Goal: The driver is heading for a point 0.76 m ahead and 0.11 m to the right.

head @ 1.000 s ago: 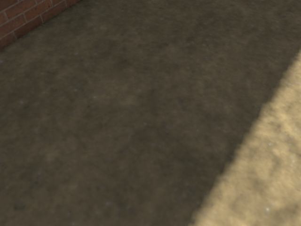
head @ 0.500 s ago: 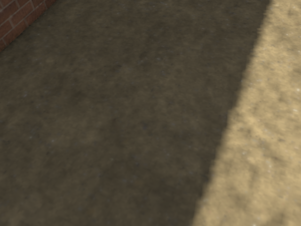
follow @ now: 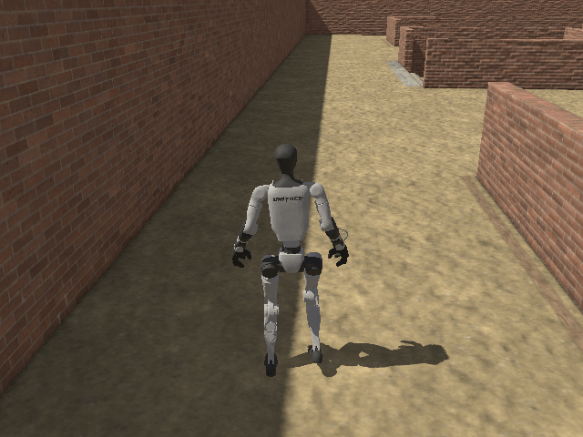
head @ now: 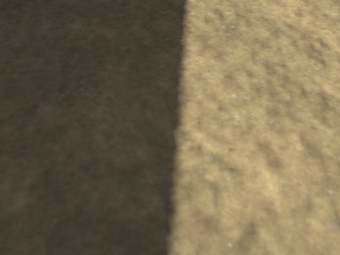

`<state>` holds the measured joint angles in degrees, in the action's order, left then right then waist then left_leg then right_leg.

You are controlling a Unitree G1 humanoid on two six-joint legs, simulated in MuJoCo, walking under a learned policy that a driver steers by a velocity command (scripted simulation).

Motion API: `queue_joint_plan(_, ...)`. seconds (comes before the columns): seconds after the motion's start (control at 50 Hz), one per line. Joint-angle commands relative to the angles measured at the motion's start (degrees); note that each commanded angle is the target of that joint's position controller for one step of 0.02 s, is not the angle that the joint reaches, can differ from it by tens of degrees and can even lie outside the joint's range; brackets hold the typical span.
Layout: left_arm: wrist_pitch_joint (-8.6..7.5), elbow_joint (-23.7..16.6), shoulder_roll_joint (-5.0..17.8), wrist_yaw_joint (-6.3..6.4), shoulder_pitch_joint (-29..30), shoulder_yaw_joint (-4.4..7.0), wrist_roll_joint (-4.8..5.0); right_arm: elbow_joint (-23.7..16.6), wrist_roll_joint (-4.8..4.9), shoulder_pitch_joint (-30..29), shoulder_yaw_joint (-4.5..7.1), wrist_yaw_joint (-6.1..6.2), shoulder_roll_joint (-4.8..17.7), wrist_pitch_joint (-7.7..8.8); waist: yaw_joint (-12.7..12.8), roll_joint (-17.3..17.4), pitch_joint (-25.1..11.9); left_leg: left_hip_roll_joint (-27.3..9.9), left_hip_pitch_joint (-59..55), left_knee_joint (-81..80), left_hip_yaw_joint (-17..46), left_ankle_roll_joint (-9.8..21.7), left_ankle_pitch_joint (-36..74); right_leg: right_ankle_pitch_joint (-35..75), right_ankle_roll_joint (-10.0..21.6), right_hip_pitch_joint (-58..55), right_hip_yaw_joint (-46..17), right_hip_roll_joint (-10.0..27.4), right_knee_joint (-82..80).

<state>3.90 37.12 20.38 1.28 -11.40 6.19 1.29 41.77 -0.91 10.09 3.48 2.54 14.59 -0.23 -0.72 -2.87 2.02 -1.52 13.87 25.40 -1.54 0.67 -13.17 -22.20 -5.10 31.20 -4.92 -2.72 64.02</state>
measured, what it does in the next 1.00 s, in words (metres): walks ahead, turning right: right foot, then left foot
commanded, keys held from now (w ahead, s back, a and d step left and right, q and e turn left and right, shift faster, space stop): e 0.32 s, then w+e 0.14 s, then w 0.54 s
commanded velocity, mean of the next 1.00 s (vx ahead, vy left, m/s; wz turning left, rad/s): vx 0.23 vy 0.00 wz -0.40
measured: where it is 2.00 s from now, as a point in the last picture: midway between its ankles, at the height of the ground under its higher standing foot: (227, 190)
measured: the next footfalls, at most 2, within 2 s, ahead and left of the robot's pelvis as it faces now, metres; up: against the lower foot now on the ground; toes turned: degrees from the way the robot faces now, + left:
right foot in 0.22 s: +0.02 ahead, -0.15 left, +0.00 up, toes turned -10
left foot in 0.68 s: +0.17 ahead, +0.05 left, +0.00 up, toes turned -23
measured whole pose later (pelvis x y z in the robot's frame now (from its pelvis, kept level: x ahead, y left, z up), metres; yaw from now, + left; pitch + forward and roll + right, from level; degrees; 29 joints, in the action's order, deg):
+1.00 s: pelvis +0.18 -0.07 +0.00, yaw -22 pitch +2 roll +0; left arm -3.8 36.7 16.4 -1.5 -7.8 2.7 0.7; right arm 47.5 0.7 24.7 2.0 -0.2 14.7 4.1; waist -5.4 -2.6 1.2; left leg 1.2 0.2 13.9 0.3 1.6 -15.8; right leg -3.7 -1.3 36.6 -1.6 4.0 40.9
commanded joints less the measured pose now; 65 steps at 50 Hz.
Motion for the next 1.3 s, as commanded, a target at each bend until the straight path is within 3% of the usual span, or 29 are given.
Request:
queue_joint_plan(0.02,-0.84,-6.54,1.86,-0.42,4.83,-0.08,0.13,-3.31,-0.01,0.48,2.61,0.62,10.27,-0.02,-2.14,12.72,-4.63,-13.92,-13.23,-6.49,9.31,11.82,21.05,-0.09,-1.55,6.05,2.01,2.93,-5.71)
queue_joint_plan(0.16,-0.10,-7.49,2.34,-2.02,3.35,-0.03,0.01,-3.23,1.71,-1.47,4.01,-1.10,13.55,-0.19,-1.30,14.09,-5.60,-16.54,-9.64,-3.73,4.32,10.86,24.07,1.07,2.07,-8.59,8.01,3.56,-25.13)
queue_joint_plan(0.2,0.03,-6.18,2.26,-2.30,-0.51,0.46,-0.06,-2.79,2.89,-2.47,3.91,-1.24,12.87,-0.01,1.40,12.50,-6.04,-15.26,-6.95,1.51,1.34,7.43,21.18,10.19,5.25,-16.43,9.61,1.94,-37.41)
queue_joint_plan(0.22,-0.03,-5.52,4.20,-1.79,-2.79,1.29,-0.20,-1.38,2.58,0.84,3.40,-1.49,10.78,0.28,1.77,7.66,-7.05,-12.82,-1.68,7.71,-2.19,3.38,14.54,18.36,7.40,-24.45,6.41,2.26,-42.46)
queue_joint_plan(0.24,-0.36,-6.23,10.56,-0.84,-5.04,2.84,-0.22,-2.65,-0.22,0.93,2.24,-1.72,7.15,0.38,1.15,-7.84,-8.06,-6.63,13.66,24.30,-7.48,-2.48,-8.24,39.07,12.40,-35.39,-11.73,15.27,-43.23)
queue_joint_plan(0.26,-1.61,-7.57,13.35,-1.12,-3.94,2.81,-2.15,-5.85,-0.98,-3.62,1.88,-1.24,6.90,0.56,2.55,-14.81,-8.91,0.84,24.56,37.02,-1.68,-5.37,-26.66,48.67,25.08,-32.92,-25.49,26.14,-42.38)
queue_joint_plan(0.28,-2.88,-7.23,10.16,-1.57,-4.30,2.08,-2.66,-5.97,-0.05,-6.17,2.72,-0.90,9.70,0.47,5.02,-7.94,-10.38,-0.31,24.81,43.29,4.09,-5.25,-25.39,43.01,26.35,-31.34,-22.59,24.22,-43.90)
queue_joint_plan(0.3,-3.62,-6.51,8.53,-1.41,-1.82,1.38,-2.32,-5.75,0.90,-6.36,3.02,-0.79,10.28,0.31,3.10,-6.40,-7.71,-1.24,24.91,43.94,5.22,-4.47,-20.30,38.35,22.80,-29.11,-17.34,20.36,-43.96)
queue_joint_plan(0.34,-3.53,-6.22,6.06,-0.58,1.56,0.64,-0.19,-4.33,0.19,-4.18,3.50,-0.31,10.84,0.15,1.06,-3.88,-6.79,-1.88,24.59,39.52,5.52,-4.48,-11.94,26.37,18.35,-27.17,-13.66,15.46,-44.86)
queue_joint_plan(0.42,-4.01,-5.96,5.58,0.12,-0.76,0.08,-0.66,-4.64,1.29,-5.43,2.99,-1.87,9.18,1.67,1.99,-6.12,-4.71,0.05,23.33,28.54,4.58,-4.20,-3.44,-3.31,18.54,-25.12,-17.44,12.97,-51.39)
queue_joint_plan(0.58,-5.37,-2.93,6.99,-0.72,-4.68,-0.05,-0.50,-4.85,1.92,-7.80,1.70,-4.12,7.69,5.31,4.26,-5.83,-1.87,1.22,11.14,8.99,3.18,-2.35,-1.75,-4.54,18.21,-19.41,-19.13,13.32,-50.12)
queue_joint_plan(0.66,-5.26,-2.36,4.78,-1.32,-3.77,-1.17,-0.55,-2.98,2.05,-1.15,1.92,-4.11,7.90,6.48,-0.20,-3.94,-1.55,1.90,-2.46,0.88,1.62,0.63,1.28,-7.43,15.59,-13.24,-19.38,10.36,-45.53)
queue_joint_plan(0.68,-5.42,-2.51,2.35,-1.30,-3.23,-1.98,-0.78,-2.04,1.72,3.36,2.17,-3.74,8.72,6.74,-2.32,-2.65,-2.85,-1.01,-8.85,-0.08,4.72,1.87,-0.28,-7.25,13.63,-9.50,-17.36,8.20,-40.39)
queue_joint_plan(0.7,-5.81,-3.57,-1.58,-1.27,-2.20,-3.15,-0.98,-1.10,0.90,9.05,2.70,-3.24,11.98,6.89,-3.98,5.61,-4.27,-9.74,-16.33,-5.14,16.49,5.31,-9.01,-6.68,10.11,-1.47,-9.91,2.79,-26.18)
queue_joint_plan(0.72,-6.76,-6.43,-0.62,-0.70,-1.56,-2.95,0.31,0.87,0.21,14.24,4.31,-3.80,17.59,6.66,-4.03,18.81,-4.34,-19.35,-20.38,-13.16,39.27,13.68,-23.81,-11.10,7.60,10.77,-2.46,-2.02,-10.81)
queue_joint_plan(0.74,-7.33,-5.61,4.28,-0.42,-1.47,-1.64,0.81,0.72,1.03,13.23,3.32,-4.09,13.90,6.83,-4.04,14.31,-0.13,-21.13,-19.16,-14.55,42.75,15.64,-29.56,-11.03,7.20,17.18,-4.44,0.83,-2.16)
queue_joint_plan(0.76,-7.66,-4.77,4.90,-0.73,-1.28,-1.33,0.72,0.26,1.41,11.62,2.42,-3.86,11.17,6.80,-3.13,12.25,2.17,-18.74,-18.31,-14.04,37.38,14.13,-27.00,-5.76,7.39,19.25,-4.32,2.74,0.84)
queue_joint_plan(0.82,-8.36,-4.18,2.36,-1.67,0.83,-1.65,-0.69,-0.59,0.81,8.52,1.17,-3.23,8.73,6.24,-1.75,9.12,2.14,-13.10,-14.51,-15.50,24.74,11.14,-10.83,5.24,6.61,16.83,-0.85,6.93,-1.97)
queue_joint_plan(0.96,-8.93,-6.08,-2.99,-2.80,9.91,-3.71,-0.68,1.81,1.70,11.97,1.06,-2.33,10.52,5.18,-4.37,8.56,2.01,-8.57,-9.63,-17.18,9.34,10.13,12.04,20.23,3.29,6.98,5.05,5.84,-24.08)
queue_joint_plan(1.08,-9.41,-7.10,-0.26,-4.36,13.43,-2.88,0.16,4.24,2.59,14.89,1.53,-2.19,12.47,3.99,-3.01,9.10,2.91,-13.07,-14.54,-14.33,9.05,8.53,20.23,20.38,6.85,0.09,4.95,4.11,-33.73)
queue_joint_plan(1.1,-9.40,-6.62,0.95,-4.27,11.23,-2.33,0.00,4.29,2.54,14.51,1.76,-2.07,13.17,3.75,-1.26,9.44,1.16,-12.98,-15.87,-11.02,8.21,7.87,29.09,18.67,8.03,-3.76,5.71,3.02,-34.39)
queue_joint_plan(1.14,-9.12,-2.98,4.92,-3.20,-3.02,-0.06,-0.37,4.01,2.20,14.07,1.29,-1.88,12.48,3.31,6.78,8.23,-8.42,-8.93,-9.72,7.05,5.26,5.25,40.35,19.36,11.33,-26.35,6.27,2.30,-35.85)
queue_joint_plan(1.16,-8.62,-1.36,9.43,-2.25,-13.88,1.04,-1.19,2.05,0.26,14.49,-0.25,-1.85,8.44,3.46,10.13,-0.09,-18.51,-5.09,3.26,26.32,3.72,3.28,19.84,18.55,14.70,-45.04,-7.57,15.26,-33.22)
queue_joint_plan(1.18,-8.59,-0.64,11.54,-2.81,-14.23,1.02,-1.75,1.52,1.66,22.37,-1.95,-2.07,2.27,4.36,5.17,-15.77,-26.74,4.05,20.52,43.37,6.70,0.84,-19.57,2.06,22.04,-56.98,-34.31,27.01,-41.93)
queue_joint_plan(1.2,-8.65,-0.92,5.40,-2.73,-12.58,-0.36,-1.42,2.16,3.30,17.00,-0.18,-2.27,9.50,4.90,7.53,-8.46,-20.08,1.28,26.03,48.64,11.07,1.06,-18.41,-4.31,19.58,-51.07,-33.88,25.03,-46.38)
queue_joint_plan(1.22,-8.73,-0.56,3.58,-2.51,-8.99,-1.06,-1.07,0.43,4.18,11.41,0.65,-2.43,11.47,5.10,6.80,-5.54,-11.19,-1.09,28.54,48.41,9.31,1.38,-12.83,-1.07,17.56,-43.27,-24.29,23.32,-47.38)
queue_joint_plan(1.24,-8.91,-0.36,2.60,-2.55,-5.64,-1.42,-1.27,0.15,3.60,9.12,0.49,-2.21,10.49,5.13,4.87,-1.33,-7.23,-3.45,26.51,46.37,8.20,1.05,-8.06,6.14,16.72,-35.93,-18.08,20.99,-48.83)
queue_joint_plan(1.26,-9.20,-0.09,1.20,-2.71,-3.13,-1.67,-1.64,0.25,2.76,8.59,0.71,-2.19,9.73,4.79,3.09,-1.24,-4.49,-4.89,24.66,43.81,8.23,0.62,-4.90,11.00,16.31,-30.67,-12.96,18.76,-50.57)
queue_joint_plan(1.3,-10.28,0.77,-0.08,-2.70,-0.87,-1.64,-2.13,1.29,3.00,11.19,0.64,-2.32,7.52,3.38,0.52,-3.05,-3.59,-6.47,19.74,42.44,8.36,-0.12,-1.54,15.47,16.23,-25.02,-6.65,16.94,-54.16)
